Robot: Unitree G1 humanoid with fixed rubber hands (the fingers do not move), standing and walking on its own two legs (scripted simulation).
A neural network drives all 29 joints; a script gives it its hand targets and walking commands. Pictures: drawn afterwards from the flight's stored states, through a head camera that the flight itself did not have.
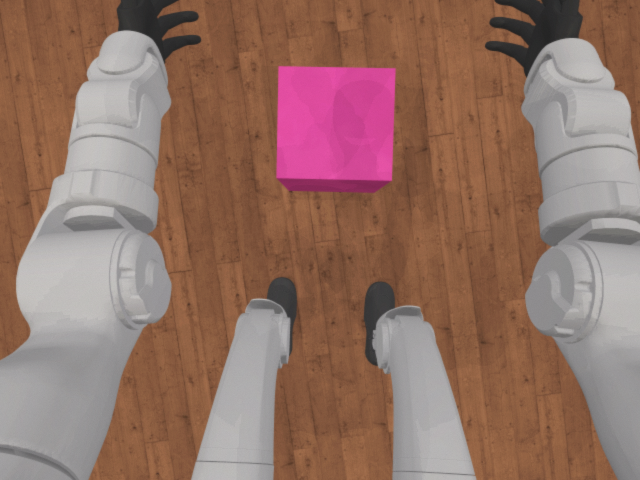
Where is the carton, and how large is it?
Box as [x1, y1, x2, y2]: [276, 66, 395, 192]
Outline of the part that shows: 279,66 276,177 289,190 374,192 390,181 392,162 395,68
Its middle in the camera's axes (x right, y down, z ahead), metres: +0.03 -0.22 +0.82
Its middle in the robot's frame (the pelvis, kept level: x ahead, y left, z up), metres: +0.55 +0.01 -0.53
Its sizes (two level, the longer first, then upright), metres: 0.210 0.200 0.250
